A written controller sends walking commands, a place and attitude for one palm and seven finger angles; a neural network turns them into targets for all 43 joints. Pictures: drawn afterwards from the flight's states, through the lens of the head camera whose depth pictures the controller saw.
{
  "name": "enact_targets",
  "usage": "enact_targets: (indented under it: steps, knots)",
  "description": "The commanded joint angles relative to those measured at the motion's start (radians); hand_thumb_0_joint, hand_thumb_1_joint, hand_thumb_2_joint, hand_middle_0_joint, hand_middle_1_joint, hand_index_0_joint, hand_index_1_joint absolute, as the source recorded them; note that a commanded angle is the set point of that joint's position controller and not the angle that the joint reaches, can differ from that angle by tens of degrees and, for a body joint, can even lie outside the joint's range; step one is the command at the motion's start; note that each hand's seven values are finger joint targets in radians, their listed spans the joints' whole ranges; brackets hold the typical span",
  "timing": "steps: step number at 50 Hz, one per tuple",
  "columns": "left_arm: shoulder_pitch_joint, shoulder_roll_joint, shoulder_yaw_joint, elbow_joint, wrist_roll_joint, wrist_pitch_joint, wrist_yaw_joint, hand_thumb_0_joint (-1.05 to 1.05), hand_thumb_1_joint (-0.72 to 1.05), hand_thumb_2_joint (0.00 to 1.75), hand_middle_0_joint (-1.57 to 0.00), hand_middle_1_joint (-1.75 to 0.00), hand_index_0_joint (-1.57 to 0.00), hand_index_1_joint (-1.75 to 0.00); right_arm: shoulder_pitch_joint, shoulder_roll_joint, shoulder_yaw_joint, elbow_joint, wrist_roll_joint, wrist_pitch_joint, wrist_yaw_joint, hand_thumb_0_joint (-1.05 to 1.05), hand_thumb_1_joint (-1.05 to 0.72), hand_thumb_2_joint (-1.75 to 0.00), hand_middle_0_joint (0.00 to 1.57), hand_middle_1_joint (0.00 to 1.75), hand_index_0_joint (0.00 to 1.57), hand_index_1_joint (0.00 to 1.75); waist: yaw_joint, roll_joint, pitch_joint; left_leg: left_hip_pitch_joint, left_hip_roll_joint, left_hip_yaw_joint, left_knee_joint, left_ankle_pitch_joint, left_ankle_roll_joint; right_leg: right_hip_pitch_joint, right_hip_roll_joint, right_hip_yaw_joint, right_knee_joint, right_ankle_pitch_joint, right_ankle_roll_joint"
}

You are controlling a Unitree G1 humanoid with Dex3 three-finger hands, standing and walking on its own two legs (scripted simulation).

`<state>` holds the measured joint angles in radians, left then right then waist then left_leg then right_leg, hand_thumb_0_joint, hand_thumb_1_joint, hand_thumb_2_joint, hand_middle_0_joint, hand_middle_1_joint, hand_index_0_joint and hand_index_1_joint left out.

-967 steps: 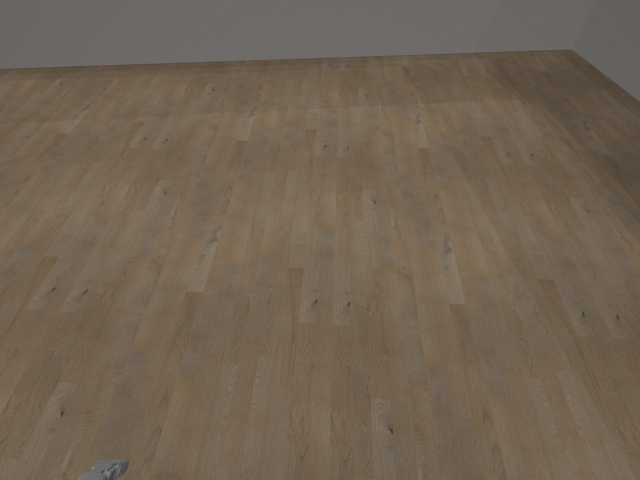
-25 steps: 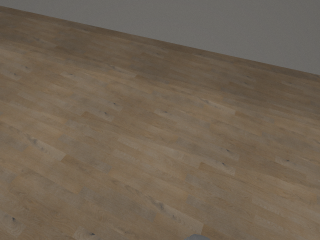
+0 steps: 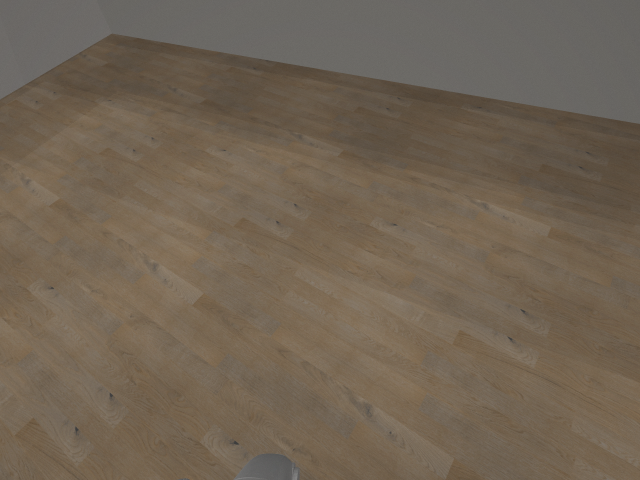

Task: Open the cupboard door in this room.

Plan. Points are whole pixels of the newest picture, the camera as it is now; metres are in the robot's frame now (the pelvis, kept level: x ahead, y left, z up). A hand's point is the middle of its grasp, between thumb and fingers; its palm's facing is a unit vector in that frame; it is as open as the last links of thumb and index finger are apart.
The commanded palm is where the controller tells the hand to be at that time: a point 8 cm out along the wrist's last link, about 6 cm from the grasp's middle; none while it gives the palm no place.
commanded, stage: turn or walk to find it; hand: left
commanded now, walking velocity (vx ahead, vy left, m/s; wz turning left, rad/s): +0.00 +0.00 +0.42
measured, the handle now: out of the picture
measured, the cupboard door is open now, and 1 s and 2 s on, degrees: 0 0 0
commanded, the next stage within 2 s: none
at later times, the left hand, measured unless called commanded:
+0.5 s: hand out of the picture -0.01 +0.27 -0.17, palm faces +0.26 -0.93 -0.24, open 7.4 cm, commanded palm none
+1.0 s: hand out of the picture -0.05 +0.20 -0.15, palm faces +0.44 -0.86 -0.26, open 7.4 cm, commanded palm none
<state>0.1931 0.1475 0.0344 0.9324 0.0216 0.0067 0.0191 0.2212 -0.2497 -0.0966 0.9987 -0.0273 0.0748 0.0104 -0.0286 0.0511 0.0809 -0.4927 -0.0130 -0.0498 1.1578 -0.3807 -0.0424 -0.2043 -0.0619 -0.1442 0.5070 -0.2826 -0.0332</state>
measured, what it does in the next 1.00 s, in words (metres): steps on the spot, turning left: left foot, then right foot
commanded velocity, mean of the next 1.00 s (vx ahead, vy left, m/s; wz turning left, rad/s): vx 0.00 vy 0.00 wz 0.42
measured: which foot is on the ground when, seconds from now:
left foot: up 0.00-0.26, down 0.28-0.72, up 0.74-1.00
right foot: down 0.00-0.28, up 0.30-0.70, down 0.72-1.00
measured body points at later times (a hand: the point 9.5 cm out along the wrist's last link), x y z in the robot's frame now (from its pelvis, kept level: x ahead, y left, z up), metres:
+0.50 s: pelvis -0.02 +0.05 +0.00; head +0.01 +0.08 +0.45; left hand -0.03 +0.32 -0.15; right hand +0.13 -0.17 -0.13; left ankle -0.04 +0.15 -0.74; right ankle +0.00 -0.10 -0.67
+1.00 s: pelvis -0.02 +0.00 +0.00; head +0.03 -0.01 +0.45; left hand -0.07 +0.24 -0.13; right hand +0.13 -0.22 -0.16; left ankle -0.11 +0.13 -0.67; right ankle +0.02 -0.08 -0.74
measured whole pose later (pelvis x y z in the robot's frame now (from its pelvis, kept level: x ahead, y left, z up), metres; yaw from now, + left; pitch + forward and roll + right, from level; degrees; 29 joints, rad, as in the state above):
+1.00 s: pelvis -0.02 +0.00 +0.00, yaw +26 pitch +0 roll +2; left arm 0.22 0.16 0.04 0.95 0.03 0.01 0.02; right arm 0.20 -0.25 -0.09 1.00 -0.02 0.08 0.01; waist -0.01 0.02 0.10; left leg -0.42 0.03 -0.01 1.02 -0.44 -0.06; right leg -0.21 -0.10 -0.19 0.51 -0.29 -0.03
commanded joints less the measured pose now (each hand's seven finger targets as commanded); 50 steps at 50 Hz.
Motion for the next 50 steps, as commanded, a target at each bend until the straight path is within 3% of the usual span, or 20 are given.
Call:
enact_targets:
  steps: [1,8,11,12,13,14,15,18,20,28,31,34,35,36,37,39,40,41,44,50]
  knots:
    - [0.037,0.208,0.050,-0.049,0.002,-0.020,0.015,0.00,0.90,0.90,-0.20,-0.30,-0.20,-0.30,-0.033,-0.051,-0.001,-0.063,0.005,-0.015,0.003,0.00,-0.90,-0.90,0.20,0.30,0.20,0.30,0.042,-0.217,-0.033,-0.045,0.044,0.015,-0.018,-0.003,-0.025,0.038,-0.264,0.167,-0.212,0.222,-0.085]
    - [0.115,0.263,0.069,-0.001,0.010,-0.012,0.010,0.00,0.90,0.90,-0.20,-0.30,-0.20,-0.30,-0.113,-0.029,0.027,-0.080,0.020,-0.039,-0.003,0.00,-0.90,-0.90,0.20,0.30,0.20,0.30,0.093,-0.254,-0.109,0.072,0.037,0.101,-0.384,-0.101,-0.012,0.168,-0.297,0.128,-0.105,0.496,-0.115]
    - [0.085,0.274,0.071,0.004,0.002,-0.005,0.009,0.00,0.90,0.90,-0.20,-0.30,-0.20,-0.30,-0.045,-0.038,0.030,-0.065,0.020,-0.052,-0.007,0.00,-0.90,-0.90,0.20,0.30,0.20,0.30,0.050,-0.251,-0.147,0.216,0.023,0.138,-0.623,0.058,0.001,0.138,-0.275,0.064,-0.009,0.499,-0.056]
    - [0.080,0.258,0.069,0.003,-0.005,0.001,0.007,0.00,0.90,0.90,-0.20,-0.30,-0.20,-0.30,-0.012,-0.064,0.025,-0.057,0.018,-0.061,-0.005,0.00,-0.90,-0.90,0.20,0.30,0.20,0.30,0.026,-0.196,-0.163,0.340,0.043,0.118,-0.762,0.189,0.016,0.056,-0.256,0.029,0.067,0.417,-0.010]
    - [0.093,0.216,0.062,-0.011,-0.011,0.008,0.004,0.00,0.90,0.90,-0.20,-0.30,-0.20,-0.30,0.008,-0.137,0.009,-0.059,0.013,-0.071,-0.004,0.00,-0.90,-0.90,0.20,0.30,0.20,0.30,0.014,0.014,-0.189,0.493,0.193,-0.075,-0.828,0.373,0.068,-0.120,-0.169,-0.023,0.226,0.171,0.050]
    - [0.075,0.153,0.041,-0.046,-0.011,0.014,0.000,0.00,0.90,0.90,-0.20,-0.30,-0.20,-0.30,0.048,-0.225,-0.012,-0.058,0.010,-0.067,-0.009,0.00,-0.90,-0.90,0.20,0.30,0.20,0.30,-0.008,0.255,-0.161,0.552,0.407,-0.303,-0.816,0.720,0.185,-0.340,-0.070,-0.025,0.395,-0.338,0.104]
    - [-0.011,0.167,0.032,-0.053,-0.004,0.029,0.010,0.00,0.90,0.90,-0.20,-0.30,-0.20,-0.30,0.093,-0.219,-0.013,-0.033,0.008,-0.063,-0.022,0.00,-0.90,-0.90,0.20,0.30,0.20,0.30,-0.050,0.219,-0.154,0.476,0.416,-0.302,-0.817,0.752,0.232,-0.323,-0.066,0.072,0.497,-0.366,0.102]
    - [-0.013,0.174,0.044,-0.018,-0.009,0.026,-0.004,0.00,0.90,0.90,-0.20,-0.30,-0.20,-0.30,-0.037,-0.154,0.008,-0.060,0.006,-0.066,-0.037,0.00,-0.90,-0.90,0.20,0.30,0.20,0.30,0.015,0.127,-0.095,0.414,0.299,-0.183,-0.793,0.693,0.218,-0.343,-0.058,0.113,0.597,-0.204,0.105]
    - [0.010,0.171,0.041,-0.004,-0.008,0.025,-0.008,0.00,0.90,0.90,-0.20,-0.30,-0.20,-0.30,-0.052,-0.148,0.012,-0.070,0.008,-0.072,-0.035,0.00,-0.90,-0.90,0.20,0.30,0.20,0.30,0.026,0.084,-0.103,0.416,0.257,-0.139,-0.796,0.685,0.201,-0.326,-0.047,0.110,0.585,-0.158,0.114]
    - [-0.053,0.157,0.034,-0.049,-0.010,0.024,-0.004,0.00,0.90,0.90,-0.20,-0.30,-0.20,-0.30,-0.017,-0.149,-0.003,-0.080,0.003,-0.062,-0.027,0.00,-0.90,-0.90,0.20,0.30,0.20,0.30,0.001,0.096,-0.084,0.365,0.242,-0.228,-0.801,0.570,0.216,-0.250,-0.009,0.106,0.373,-0.170,0.118]
    - [-0.014,0.150,0.032,-0.049,-0.014,0.018,-0.002,0.00,0.90,0.90,-0.20,-0.30,-0.20,-0.30,-0.046,-0.155,-0.007,-0.095,0.000,-0.056,-0.025,0.00,-0.90,-0.90,0.20,0.30,0.20,0.30,0.019,0.115,-0.098,0.304,0.223,-0.263,-0.778,0.548,0.208,-0.142,0.018,0.092,0.226,-0.147,0.106]
    - [0.068,0.167,0.037,-0.030,-0.015,0.001,0.002,0.00,0.90,0.90,-0.20,-0.30,-0.20,-0.30,-0.057,-0.131,-0.008,-0.103,0.009,-0.054,-0.023,0.00,-0.90,-0.90,0.20,0.30,0.20,0.30,0.060,0.076,-0.125,0.197,0.165,-0.258,-0.692,0.466,0.156,0.060,0.020,0.081,-0.043,0.056,0.096]
    - [0.094,0.209,0.046,-0.026,-0.008,-0.009,0.007,0.00,0.90,0.90,-0.20,-0.30,-0.20,-0.30,-0.046,-0.096,-0.003,-0.108,0.016,-0.056,-0.018,0.00,-0.90,-0.90,0.20,0.30,0.20,0.30,0.070,-0.028,-0.141,0.096,0.104,-0.206,-0.607,0.321,0.104,0.178,-0.069,0.164,-0.143,0.101,0.073]
    - [0.117,0.288,0.062,-0.027,0.007,-0.017,0.014,0.00,0.90,0.90,-0.20,-0.30,-0.20,-0.30,-0.038,-0.037,0.007,-0.130,0.021,-0.060,-0.013,0.00,-0.90,-0.90,0.20,0.30,0.20,0.30,0.077,-0.279,-0.146,-0.053,-0.038,-0.044,-0.412,0.020,0.034,0.246,-0.305,0.401,-0.197,0.195,-0.020]
    - [0.111,0.309,0.068,-0.042,0.002,-0.016,0.012,0.00,0.90,0.90,-0.20,-0.30,-0.20,-0.30,-0.063,-0.067,-0.003,-0.143,0.013,-0.048,-0.016,0.00,-0.90,-0.90,0.20,0.30,0.20,0.30,0.089,-0.310,-0.124,-0.051,-0.043,-0.032,-0.213,-0.213,0.022,0.124,-0.425,0.468,-0.229,0.239,-0.124]
    - [0.028,0.253,0.065,-0.061,-0.003,-0.013,0.018,0.00,0.90,0.90,-0.20,-0.30,-0.20,-0.30,-0.065,-0.078,-0.012,-0.116,0.007,-0.029,-0.013,0.00,-0.90,-0.90,0.20,0.30,0.20,0.30,0.051,-0.218,-0.053,-0.063,0.002,-0.060,0.016,-0.143,0.024,0.017,-0.355,0.385,-0.223,0.209,-0.141]
    - [-0.013,0.223,0.054,-0.070,-0.003,-0.016,0.016,0.00,0.90,0.90,-0.20,-0.30,-0.20,-0.30,-0.038,-0.070,-0.010,-0.093,0.005,-0.025,-0.006,0.00,-0.90,-0.90,0.20,0.30,0.20,0.30,0.025,-0.170,-0.039,-0.060,0.017,-0.047,0.058,-0.079,0.014,0.007,-0.303,0.288,-0.202,0.229,-0.113]
    - [-0.030,0.207,0.049,-0.076,-0.003,-0.018,0.015,0.00,0.90,0.90,-0.20,-0.30,-0.20,-0.30,-0.013,-0.057,-0.007,-0.079,0.004,-0.021,-0.002,0.00,-0.90,-0.90,0.20,0.30,0.20,0.30,0.013,-0.181,-0.046,-0.050,0.022,-0.030,0.072,-0.038,0.005,0.005,-0.271,0.225,-0.193,0.243,-0.092]
    - [-0.006,0.203,0.049,-0.068,0.003,-0.022,0.017,0.00,0.90,0.90,-0.20,-0.30,-0.20,-0.30,-0.009,-0.044,0.000,-0.071,0.006,-0.019,0.004,0.00,-0.90,-0.90,0.20,0.30,0.20,0.30,0.023,-0.211,-0.054,-0.027,0.035,0.009,0.006,-0.015,-0.014,0.024,-0.256,0.155,-0.193,0.270,-0.080]
    - [0.095,0.255,0.065,-0.020,0.009,-0.015,0.011,0.00,0.90,0.90,-0.20,-0.30,-0.20,-0.30,-0.104,-0.026,0.022,-0.084,0.014,-0.033,0.001,0.00,-0.90,-0.90,0.20,0.30,0.20,0.30,0.082,-0.232,-0.084,0.032,0.042,0.084,-0.281,-0.087,-0.020,0.135,-0.288,0.117,-0.133,0.449,-0.108]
